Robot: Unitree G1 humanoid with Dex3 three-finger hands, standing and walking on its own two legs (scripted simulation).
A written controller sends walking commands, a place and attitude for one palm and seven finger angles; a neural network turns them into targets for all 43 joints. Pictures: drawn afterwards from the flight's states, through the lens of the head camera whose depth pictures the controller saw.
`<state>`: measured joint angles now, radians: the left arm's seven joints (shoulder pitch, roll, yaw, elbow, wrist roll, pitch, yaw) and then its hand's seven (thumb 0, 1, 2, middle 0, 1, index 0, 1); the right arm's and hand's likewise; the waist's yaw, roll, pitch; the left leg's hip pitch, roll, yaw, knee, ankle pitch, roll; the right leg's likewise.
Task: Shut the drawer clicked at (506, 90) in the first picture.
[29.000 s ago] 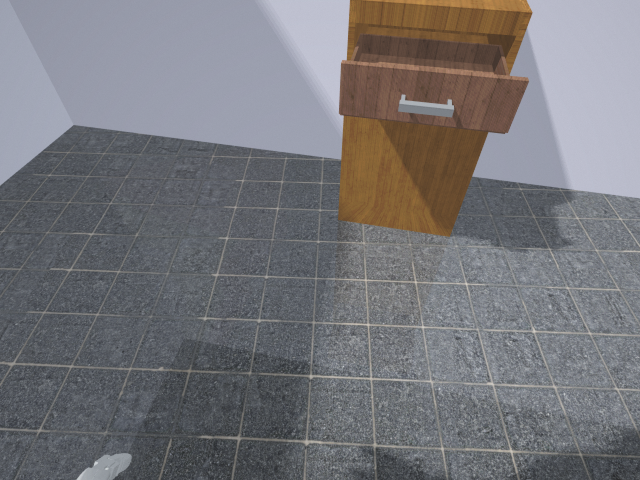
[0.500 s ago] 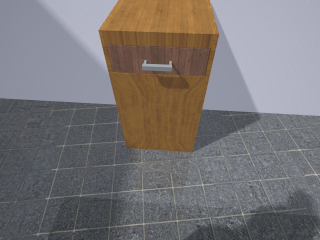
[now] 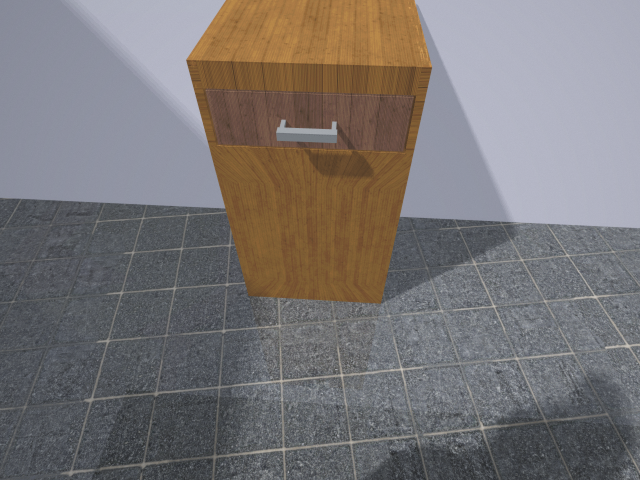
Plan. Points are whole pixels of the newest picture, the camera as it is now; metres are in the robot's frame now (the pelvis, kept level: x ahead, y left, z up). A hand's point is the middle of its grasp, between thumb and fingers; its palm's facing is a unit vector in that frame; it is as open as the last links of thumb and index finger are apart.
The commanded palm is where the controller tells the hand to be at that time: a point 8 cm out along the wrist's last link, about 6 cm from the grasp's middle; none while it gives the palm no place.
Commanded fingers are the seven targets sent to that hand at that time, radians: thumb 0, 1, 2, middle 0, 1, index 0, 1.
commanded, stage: look to check the result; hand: left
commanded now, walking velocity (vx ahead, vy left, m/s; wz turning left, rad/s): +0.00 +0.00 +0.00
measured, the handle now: (307, 129) +0.81 +0.06 -0.02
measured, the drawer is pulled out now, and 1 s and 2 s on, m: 0.00 0.00 0.00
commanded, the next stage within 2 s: stand and wait in 0.22 s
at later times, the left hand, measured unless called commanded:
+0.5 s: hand out of the picture +0.02 +0.17 -0.17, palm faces +0.01 -0.98 -0.21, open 7.4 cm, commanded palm none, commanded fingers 0.00 0.90 0.90 -0.20 -0.30 -0.20 -0.30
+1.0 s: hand out of the picture +0.04 +0.18 -0.17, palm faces +0.01 -0.97 -0.24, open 7.4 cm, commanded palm none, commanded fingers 0.00 0.90 0.90 -0.20 -0.30 -0.20 -0.30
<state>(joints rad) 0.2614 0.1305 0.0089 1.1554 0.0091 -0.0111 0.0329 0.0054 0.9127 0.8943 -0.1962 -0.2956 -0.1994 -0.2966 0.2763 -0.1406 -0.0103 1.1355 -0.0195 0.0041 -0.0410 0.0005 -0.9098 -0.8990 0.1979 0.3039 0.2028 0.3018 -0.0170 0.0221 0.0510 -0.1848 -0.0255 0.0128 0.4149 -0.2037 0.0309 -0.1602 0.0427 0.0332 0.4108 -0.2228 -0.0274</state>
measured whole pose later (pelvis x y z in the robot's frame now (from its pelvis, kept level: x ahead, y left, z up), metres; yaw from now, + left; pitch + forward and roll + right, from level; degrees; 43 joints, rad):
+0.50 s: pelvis +0.01 -0.01 +0.00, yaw +0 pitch -2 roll +0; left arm 0.23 0.16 0.01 1.15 0.01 -0.02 0.03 0.01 0.91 0.89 -0.20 -0.30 -0.20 -0.30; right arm 0.23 -0.18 -0.01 1.14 -0.02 0.00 -0.04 0.00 -0.91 -0.90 0.20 0.30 0.20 0.30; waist -0.02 0.02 0.06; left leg -0.16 -0.02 0.01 0.40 -0.21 0.02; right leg -0.13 0.05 0.03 0.38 -0.22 -0.04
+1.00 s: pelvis +0.01 -0.01 +0.00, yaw +0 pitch -2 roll +0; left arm 0.20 0.19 0.02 1.15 0.01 -0.02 0.02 0.01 0.91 0.89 -0.20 -0.30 -0.20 -0.30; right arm 0.21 -0.20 -0.01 1.14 -0.02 0.00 -0.04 0.00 -0.91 -0.90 0.20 0.30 0.20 0.30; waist -0.02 0.02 0.06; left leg -0.14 -0.02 0.01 0.37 -0.20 0.02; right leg -0.12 0.05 0.03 0.37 -0.22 -0.04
